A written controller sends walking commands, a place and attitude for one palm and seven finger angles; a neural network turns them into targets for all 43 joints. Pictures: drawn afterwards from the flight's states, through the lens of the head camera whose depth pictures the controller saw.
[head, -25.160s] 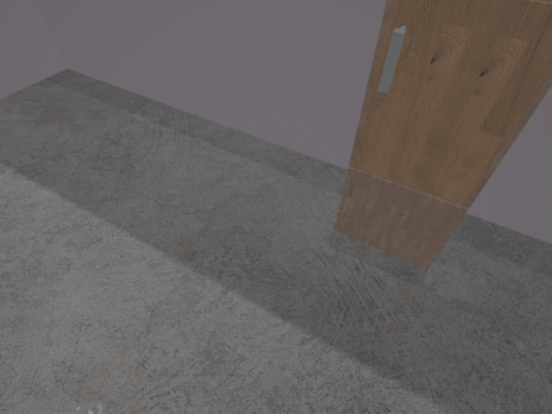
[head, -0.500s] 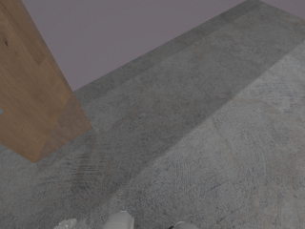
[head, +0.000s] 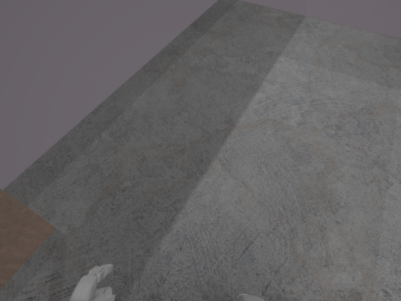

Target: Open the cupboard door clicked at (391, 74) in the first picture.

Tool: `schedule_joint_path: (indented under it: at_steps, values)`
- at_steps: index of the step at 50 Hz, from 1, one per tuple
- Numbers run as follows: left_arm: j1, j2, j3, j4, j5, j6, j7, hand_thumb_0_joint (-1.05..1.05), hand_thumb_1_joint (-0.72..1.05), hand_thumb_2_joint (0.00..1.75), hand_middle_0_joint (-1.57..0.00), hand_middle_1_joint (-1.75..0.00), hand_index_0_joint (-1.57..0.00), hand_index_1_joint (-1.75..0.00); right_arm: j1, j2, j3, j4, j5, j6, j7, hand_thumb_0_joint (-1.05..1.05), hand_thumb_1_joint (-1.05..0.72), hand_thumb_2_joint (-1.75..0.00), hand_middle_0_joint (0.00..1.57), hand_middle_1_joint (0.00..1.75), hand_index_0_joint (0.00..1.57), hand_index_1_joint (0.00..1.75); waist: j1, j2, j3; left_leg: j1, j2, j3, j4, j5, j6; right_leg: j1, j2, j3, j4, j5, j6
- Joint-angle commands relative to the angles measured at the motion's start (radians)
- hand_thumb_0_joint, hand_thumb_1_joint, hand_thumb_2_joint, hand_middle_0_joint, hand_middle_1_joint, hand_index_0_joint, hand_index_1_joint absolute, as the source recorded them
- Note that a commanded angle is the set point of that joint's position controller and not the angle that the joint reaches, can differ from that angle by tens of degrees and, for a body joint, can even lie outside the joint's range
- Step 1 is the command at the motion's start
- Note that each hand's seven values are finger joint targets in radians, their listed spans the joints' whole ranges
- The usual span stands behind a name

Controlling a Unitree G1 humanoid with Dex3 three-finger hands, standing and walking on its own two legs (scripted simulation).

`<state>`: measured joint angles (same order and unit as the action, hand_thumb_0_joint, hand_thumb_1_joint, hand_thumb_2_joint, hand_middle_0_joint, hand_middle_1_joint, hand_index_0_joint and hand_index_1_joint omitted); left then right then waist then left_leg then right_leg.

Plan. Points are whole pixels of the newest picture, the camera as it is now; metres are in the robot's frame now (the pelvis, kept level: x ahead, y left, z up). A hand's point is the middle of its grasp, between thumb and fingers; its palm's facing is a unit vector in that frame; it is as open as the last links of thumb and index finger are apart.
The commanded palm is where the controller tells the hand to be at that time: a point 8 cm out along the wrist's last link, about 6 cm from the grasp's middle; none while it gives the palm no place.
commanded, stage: walk to a spot facing it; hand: left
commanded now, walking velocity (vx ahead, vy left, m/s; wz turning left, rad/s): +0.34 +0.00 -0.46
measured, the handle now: out of the picture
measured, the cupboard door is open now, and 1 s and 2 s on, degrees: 42 42 42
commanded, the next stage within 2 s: turn to face it in 0.96 s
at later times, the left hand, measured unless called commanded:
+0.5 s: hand (141, 213) +0.33 +0.16 -0.14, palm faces -0.24 -0.96 -0.17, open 7.4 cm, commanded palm none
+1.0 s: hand (185, 160) +0.51 +0.06 -0.16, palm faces -0.30 -0.93 -0.19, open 7.2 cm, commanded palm none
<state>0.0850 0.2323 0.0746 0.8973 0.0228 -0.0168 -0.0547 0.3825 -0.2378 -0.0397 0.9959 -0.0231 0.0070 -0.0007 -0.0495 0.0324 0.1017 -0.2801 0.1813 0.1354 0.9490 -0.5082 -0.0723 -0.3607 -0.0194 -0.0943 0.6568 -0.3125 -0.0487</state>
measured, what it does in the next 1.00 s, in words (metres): walks ahead, turning right: left foot, then right foot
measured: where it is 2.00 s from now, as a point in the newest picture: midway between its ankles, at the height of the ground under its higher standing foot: (249, 197)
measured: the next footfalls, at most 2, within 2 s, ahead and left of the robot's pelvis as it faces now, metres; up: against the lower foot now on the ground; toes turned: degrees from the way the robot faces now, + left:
left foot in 0.28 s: +0.25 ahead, +0.12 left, +0.00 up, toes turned -4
right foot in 0.66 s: +0.36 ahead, -0.19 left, +0.00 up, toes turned -25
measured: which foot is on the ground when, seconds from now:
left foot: up 0.00-0.26, down 0.28-0.66, up 0.68-1.00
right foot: down 0.00-0.28, up 0.30-0.64, down 0.66-1.00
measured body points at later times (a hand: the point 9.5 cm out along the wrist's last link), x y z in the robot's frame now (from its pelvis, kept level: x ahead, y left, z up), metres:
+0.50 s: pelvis +0.21 +0.00 +0.02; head +0.26 -0.01 +0.47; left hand +0.35 +0.22 -0.13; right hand +0.18 -0.24 -0.12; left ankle +0.21 +0.12 -0.72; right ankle +0.20 -0.13 -0.65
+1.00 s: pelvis +0.44 -0.12 +0.02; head +0.48 -0.13 +0.47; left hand +0.52 +0.11 -0.14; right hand +0.44 -0.37 -0.13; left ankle +0.59 -0.03 -0.70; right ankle +0.32 -0.17 -0.72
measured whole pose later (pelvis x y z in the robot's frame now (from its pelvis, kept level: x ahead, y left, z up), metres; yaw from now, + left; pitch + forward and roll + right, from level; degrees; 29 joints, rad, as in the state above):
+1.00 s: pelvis +0.44 -0.12 +0.02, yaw -21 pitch +0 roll +0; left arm 0.30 0.19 0.06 1.10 0.02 -0.06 -0.01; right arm 0.16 -0.17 -0.05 1.00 -0.03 -0.04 0.02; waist 0.00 -0.02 0.07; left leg -0.45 0.09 0.12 0.61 -0.20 -0.04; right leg -0.04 0.02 -0.07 0.40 -0.36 -0.04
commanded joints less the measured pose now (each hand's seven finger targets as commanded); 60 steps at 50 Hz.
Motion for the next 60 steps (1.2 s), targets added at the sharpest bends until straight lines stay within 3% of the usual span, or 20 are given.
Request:
schedule_joint_path:
  at_steps: [1, 10, 12, 14, 15, 18, 22, 27, 30, 31, 32, 33, 35, 39, 47, 49, 50, 52, 55, 60]
  values:
    - [0.174, 0.181, 0.044, -0.005, -0.007, -0.013, 0.056, 0.00, 0.90, 0.90, -0.20, -0.30, -0.20, -0.30, -0.206, -0.097, -0.033, -0.166, 0.002, -0.045, -0.007, 0.00, -0.90, -0.90, 0.20, 0.30, 0.20, 0.30, 0.096, -0.218, -0.088, -0.450, 0.002, -0.136, 0.227, 0.056, 0.000, 0.322, -0.294, 0.434, -0.376, 0.145, -0.180]
    - [0.127, 0.169, 0.048, 0.022, -0.002, -0.033, 0.036, 0.00, 0.90, 0.90, -0.20, -0.30, -0.20, -0.30, -0.188, -0.052, -0.034, -0.143, 0.003, -0.057, 0.012, 0.00, -0.90, -0.90, 0.20, 0.30, 0.20, 0.30, 0.031, -0.161, -0.062, -0.064, -0.128, -0.033, -0.319, 0.266, 0.014, 0.136, -0.164, 0.313, -0.354, 0.094, -0.122]
    - [0.102, 0.131, 0.042, 0.019, -0.005, -0.031, 0.037, 0.00, 0.90, 0.90, -0.20, -0.30, -0.20, -0.30, -0.047, -0.096, -0.046, -0.094, 0.001, -0.072, -0.002, 0.00, -0.90, -0.90, 0.20, 0.30, 0.20, 0.30, -0.042, -0.045, -0.113, 0.217, -0.116, -0.055, -0.467, 0.285, 0.035, 0.014, -0.091, 0.262, -0.169, 0.131, -0.073]
    - [0.127, 0.031, 0.015, -0.025, -0.015, -0.035, 0.024, 0.00, 0.90, 0.90, -0.20, -0.30, -0.20, -0.30, 0.209, -0.267, -0.076, -0.042, -0.032, -0.080, -0.025, 0.00, -0.90, -0.90, 0.20, 0.30, 0.20, 0.30, -0.120, 0.331, -0.251, 0.501, 0.338, -0.661, -0.690, 0.082, 0.237, -0.319, 0.101, 0.077, 0.464, -0.293, 0.018]
    - [0.068, 0.054, 0.021, -0.043, -0.003, -0.044, 0.023, 0.00, 0.90, 0.90, -0.20, -0.30, -0.20, -0.30, 0.158, -0.251, -0.068, -0.058, -0.026, -0.071, -0.023, 0.00, -0.90, -0.90, 0.20, 0.30, 0.20, 0.30, -0.102, 0.157, -0.173, 0.359, 0.370, -0.701, -0.725, -0.026, 0.289, -0.367, 0.021, 0.142, 0.601, -0.266, 0.001]
    - [0.044, 0.034, 0.020, -0.011, 0.011, -0.032, 0.003, 0.00, 0.90, 0.90, -0.20, -0.30, -0.20, -0.30, -0.007, -0.111, -0.031, -0.087, -0.023, -0.090, -0.025, 0.00, -0.90, -0.90, 0.20, 0.30, 0.20, 0.30, -0.003, 0.112, -0.027, 0.166, 0.231, -0.400, -0.747, 0.199, 0.197, -0.391, -0.078, 0.136, 0.656, -0.009, 0.029]
    - [0.041, -0.016, -0.005, -0.005, 0.006, -0.008, -0.007, 0.00, 0.90, 0.90, -0.20, -0.30, -0.20, -0.30, 0.023, -0.101, -0.024, -0.044, -0.014, -0.101, -0.027, 0.00, -0.90, -0.90, 0.20, 0.30, 0.20, 0.30, 0.016, 0.113, -0.109, 0.237, 0.135, -0.079, -0.689, 0.602, 0.156, -0.272, -0.075, 0.051, 0.342, 0.029, 0.048]
    - [-0.039, -0.002, -0.005, -0.019, 0.007, 0.000, -0.009, 0.00, 0.90, 0.90, -0.20, -0.30, -0.20, -0.30, 0.042, -0.105, -0.029, -0.015, -0.020, -0.076, -0.012, 0.00, -0.90, -0.90, 0.20, 0.30, 0.20, 0.30, 0.007, 0.108, -0.041, 0.130, 0.150, -0.015, -0.725, 0.388, 0.157, -0.095, -0.042, -0.024, 0.056, 0.080, 0.034]
    - [0.056, 0.036, 0.008, 0.020, 0.008, -0.004, -0.005, 0.00, 0.90, 0.90, -0.20, -0.30, -0.20, -0.30, 0.019, -0.121, -0.025, -0.006, -0.017, -0.064, -0.012, 0.00, -0.90, -0.90, 0.20, 0.30, 0.20, 0.30, 0.076, 0.047, -0.072, 0.087, 0.131, 0.021, -0.568, 0.479, 0.131, 0.142, 0.005, -0.066, -0.054, 0.095, 0.006]
    - [0.207, 0.081, 0.023, 0.069, 0.010, -0.015, 0.003, 0.00, 0.90, 0.90, -0.20, -0.30, -0.20, -0.30, -0.002, -0.114, -0.021, -0.007, -0.009, -0.064, -0.009, 0.00, -0.90, -0.90, 0.20, 0.30, 0.20, 0.30, 0.151, -0.028, -0.127, -0.007, 0.074, 0.071, -0.349, 0.546, 0.097, 0.369, 0.005, -0.026, -0.102, 0.063, -0.025]
    - [0.385, 0.193, 0.053, 0.115, 0.016, -0.028, 0.021, 0.00, 0.90, 0.90, -0.20, -0.30, -0.20, -0.30, -0.020, -0.059, -0.010, -0.032, 0.010, -0.068, 0.003, 0.00, -0.90, -0.90, 0.20, 0.30, 0.20, 0.30, 0.227, -0.263, -0.227, -0.255, -0.047, 0.156, -0.001, 0.344, 0.051, 0.606, -0.228, 0.329, -0.226, -0.116, -0.122]
    - [0.446, 0.265, 0.065, 0.131, -0.010, -0.025, 0.035, 0.00, 0.90, 0.90, -0.20, -0.30, -0.20, -0.30, -0.076, -0.039, -0.011, -0.075, 0.016, -0.069, 0.001, 0.00, -0.90, -0.90, 0.20, 0.30, 0.20, 0.30, 0.230, -0.353, -0.235, -0.429, -0.125, 0.034, 0.261, -0.116, 0.039, 0.626, -0.421, 0.675, -0.417, -0.106, -0.210]
    - [0.289, 0.184, 0.042, 0.095, -0.014, -0.023, 0.056, 0.00, 0.90, 0.90, -0.20, -0.30, -0.20, -0.30, -0.148, -0.056, -0.025, -0.059, 0.010, -0.070, -0.004, 0.00, -0.90, -0.90, 0.20, 0.30, 0.20, 0.30, 0.156, -0.223, -0.120, -0.491, -0.025, -0.115, 0.348, 0.048, 0.042, 0.437, -0.375, 0.550, -0.423, -0.049, -0.200]
    - [0.150, 0.087, 0.014, 0.078, -0.002, -0.048, 0.056, 0.00, 0.90, 0.90, -0.20, -0.30, -0.20, -0.30, -0.044, 0.013, -0.018, 0.011, -0.004, -0.038, 0.005, 0.00, -0.90, -0.90, 0.20, 0.30, 0.20, 0.30, 0.029, -0.133, -0.103, -0.236, -0.010, -0.072, 0.050, 0.154, 0.019, 0.180, -0.254, 0.226, -0.437, 0.184, -0.148]
    - [0.242, 0.093, 0.012, 0.157, -0.006, -0.066, 0.051, 0.00, 0.90, 0.90, -0.20, -0.30, -0.20, -0.30, -0.211, 0.016, -0.021, -0.049, 0.002, -0.062, 0.026, 0.00, -0.90, -0.90, 0.20, 0.30, 0.20, 0.30, 0.059, -0.136, -0.045, -0.179, -0.086, -0.014, -0.333, 0.306, 0.038, 0.295, -0.212, 0.183, -0.382, 0.371, -0.114]
    - [0.223, 0.091, 0.012, 0.156, -0.013, -0.063, 0.055, 0.00, 0.90, 0.90, -0.20, -0.30, -0.20, -0.30, -0.107, -0.019, -0.027, -0.012, -0.002, -0.073, 0.013, 0.00, -0.90, -0.90, 0.20, 0.30, 0.20, 0.30, -0.006, -0.092, -0.082, 0.030, -0.122, 0.010, -0.451, 0.372, 0.058, 0.246, -0.165, 0.126, -0.233, 0.505, -0.077]
    - [0.221, 0.071, 0.008, 0.147, -0.016, -0.060, 0.054, 0.00, 0.90, 0.90, -0.20, -0.30, -0.20, -0.30, 0.012, -0.071, -0.040, 0.027, -0.008, -0.079, 0.003, 0.00, -0.90, -0.90, 0.20, 0.30, 0.20, 0.30, -0.057, -0.005, -0.145, 0.255, -0.074, -0.061, -0.473, 0.415, 0.095, 0.115, -0.118, 0.096, -0.043, 0.480, -0.041]
    - [0.216, 0.013, -0.014, 0.091, -0.018, -0.065, 0.047, 0.00, 0.90, 0.90, -0.20, -0.30, -0.20, -0.30, 0.220, -0.215, -0.067, 0.061, -0.023, -0.070, -0.018, 0.00, -0.90, -0.90, 0.20, 0.30, 0.20, 0.30, -0.107, 0.227, -0.280, 0.497, 0.327, -0.552, -0.602, 0.516, 0.301, -0.212, 0.053, 0.036, 0.523, -0.259, 0.013]
    - [0.122, 0.009, -0.005, 0.077, -0.004, -0.049, 0.048, 0.00, 0.90, 0.90, -0.20, -0.30, -0.20, -0.30, 0.014, -0.106, -0.036, 0.017, -0.013, -0.071, -0.023, 0.00, -0.90, -0.90, 0.20, 0.30, 0.20, 0.30, -0.019, 0.186, -0.057, 0.112, 0.258, -0.456, -0.700, 0.425, 0.275, -0.279, -0.072, 0.118, 0.638, -0.146, 0.038]
    - [0.229, -0.047, -0.024, 0.127, -0.002, -0.020, 0.042, 0.00, 0.90, 0.90, -0.20, -0.30, -0.20, -0.30, -0.111, -0.083, -0.025, 0.004, -0.004, -0.063, -0.027, 0.00, -0.90, -0.90, 0.20, 0.30, 0.20, 0.30, 0.067, 0.087, -0.142, -0.066, 0.062, -0.190, -0.599, 0.520, 0.200, 0.134, -0.028, -0.015, 0.051, -0.028, 0.085]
